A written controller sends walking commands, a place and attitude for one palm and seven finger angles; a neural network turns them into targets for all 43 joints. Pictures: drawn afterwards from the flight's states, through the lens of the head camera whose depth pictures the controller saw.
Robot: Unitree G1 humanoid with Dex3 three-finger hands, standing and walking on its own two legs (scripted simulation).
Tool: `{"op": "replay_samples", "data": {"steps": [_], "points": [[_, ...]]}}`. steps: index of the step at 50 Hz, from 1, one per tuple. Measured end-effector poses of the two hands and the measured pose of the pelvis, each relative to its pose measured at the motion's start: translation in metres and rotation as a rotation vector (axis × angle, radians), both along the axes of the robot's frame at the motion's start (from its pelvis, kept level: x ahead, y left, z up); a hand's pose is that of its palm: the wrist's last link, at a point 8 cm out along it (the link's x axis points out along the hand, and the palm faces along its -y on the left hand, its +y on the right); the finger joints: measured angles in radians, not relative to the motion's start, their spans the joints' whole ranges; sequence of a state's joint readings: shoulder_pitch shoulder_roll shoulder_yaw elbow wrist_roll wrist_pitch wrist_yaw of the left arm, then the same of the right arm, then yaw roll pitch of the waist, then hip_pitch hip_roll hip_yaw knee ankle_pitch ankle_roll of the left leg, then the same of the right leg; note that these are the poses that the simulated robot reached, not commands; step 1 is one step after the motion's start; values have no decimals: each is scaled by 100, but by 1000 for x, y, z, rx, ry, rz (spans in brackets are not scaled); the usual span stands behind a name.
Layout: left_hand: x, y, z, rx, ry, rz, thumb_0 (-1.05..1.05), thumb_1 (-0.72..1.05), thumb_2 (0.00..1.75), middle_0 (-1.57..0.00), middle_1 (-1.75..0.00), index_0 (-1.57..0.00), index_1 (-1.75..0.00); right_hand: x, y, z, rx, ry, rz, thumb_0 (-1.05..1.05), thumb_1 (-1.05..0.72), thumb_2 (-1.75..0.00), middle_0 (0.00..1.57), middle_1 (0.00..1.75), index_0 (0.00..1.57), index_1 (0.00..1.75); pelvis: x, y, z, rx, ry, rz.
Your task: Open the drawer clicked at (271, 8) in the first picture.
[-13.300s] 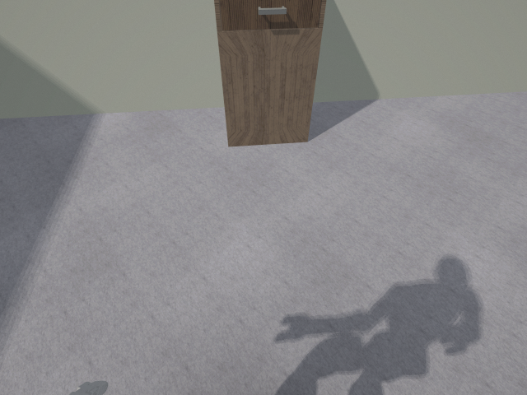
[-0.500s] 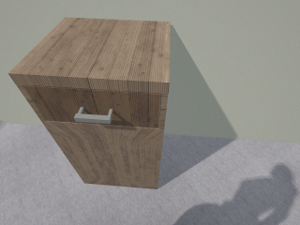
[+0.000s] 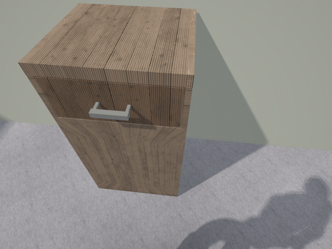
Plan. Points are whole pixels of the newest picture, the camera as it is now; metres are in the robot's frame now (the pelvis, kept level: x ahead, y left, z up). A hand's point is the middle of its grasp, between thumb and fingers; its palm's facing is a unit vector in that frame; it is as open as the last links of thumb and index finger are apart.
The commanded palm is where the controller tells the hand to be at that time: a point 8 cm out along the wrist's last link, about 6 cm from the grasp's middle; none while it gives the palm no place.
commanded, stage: come to a stop and stand still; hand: left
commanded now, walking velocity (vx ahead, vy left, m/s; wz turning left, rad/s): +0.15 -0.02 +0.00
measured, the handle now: (111, 110) +0.50 +0.22 +0.01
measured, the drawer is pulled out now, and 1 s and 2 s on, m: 0.00 0.00 0.00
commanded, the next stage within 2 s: look again from close up in 0.82 s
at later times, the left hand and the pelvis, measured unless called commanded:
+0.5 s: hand out of the picture -0.02 +0.17 -0.17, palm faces +0.01 -0.98 -0.19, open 7.3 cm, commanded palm none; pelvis +0.01 +0.01 +0.00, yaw +0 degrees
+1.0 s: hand out of the picture +0.04 +0.18 -0.17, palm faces +0.01 -0.98 -0.21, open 7.3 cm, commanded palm none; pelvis +0.03 +0.01 +0.01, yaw -1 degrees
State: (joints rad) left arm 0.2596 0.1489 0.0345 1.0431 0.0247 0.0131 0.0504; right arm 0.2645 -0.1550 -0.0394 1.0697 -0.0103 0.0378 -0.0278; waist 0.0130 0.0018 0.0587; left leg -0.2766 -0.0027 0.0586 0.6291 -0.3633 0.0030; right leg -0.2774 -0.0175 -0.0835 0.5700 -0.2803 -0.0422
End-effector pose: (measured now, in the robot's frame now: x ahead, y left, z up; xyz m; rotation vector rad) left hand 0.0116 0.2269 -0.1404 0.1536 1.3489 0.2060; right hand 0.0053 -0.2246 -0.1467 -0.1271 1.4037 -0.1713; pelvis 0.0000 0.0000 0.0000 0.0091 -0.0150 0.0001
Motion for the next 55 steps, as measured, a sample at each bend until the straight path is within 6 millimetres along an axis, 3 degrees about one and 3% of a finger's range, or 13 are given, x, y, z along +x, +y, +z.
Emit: {"op": "replay_samples", "data": {"steps": [8,17,23,41,55], "points": [[3,15,-1,-33,-37,-10,1,91,90,-19,-30,-20,-30,-14,19,11,-9,-22,21,0,-91,-90,20,30,20,30,-5,15,5,0,9,4],[-21,-2,3,-46,38,-16,1,92,90,-19,-30,-20,-30,-24,32,3,47,23,5,1,-91,-90,20,30,20,30,3,11,6,-5,15,-5],[-34,-9,2,-49,100,-29,1,91,90,-20,-30,-20,-30,-16,30,-4,59,7,6,1,-91,-90,20,30,20,30,9,13,1,-20,26,-1],[24,4,5,-9,-4,-45,1,92,90,-20,-30,-20,-30,23,15,1,17,-32,32,1,-92,-90,20,30,20,30,31,8,4,2,-2,-11],[21,-2,4,-27,18,-47,1,91,90,-20,-30,-20,-30,27,8,7,1,-22,35,1,-91,-90,20,30,20,30,32,4,7,2,-1,-16]]}}
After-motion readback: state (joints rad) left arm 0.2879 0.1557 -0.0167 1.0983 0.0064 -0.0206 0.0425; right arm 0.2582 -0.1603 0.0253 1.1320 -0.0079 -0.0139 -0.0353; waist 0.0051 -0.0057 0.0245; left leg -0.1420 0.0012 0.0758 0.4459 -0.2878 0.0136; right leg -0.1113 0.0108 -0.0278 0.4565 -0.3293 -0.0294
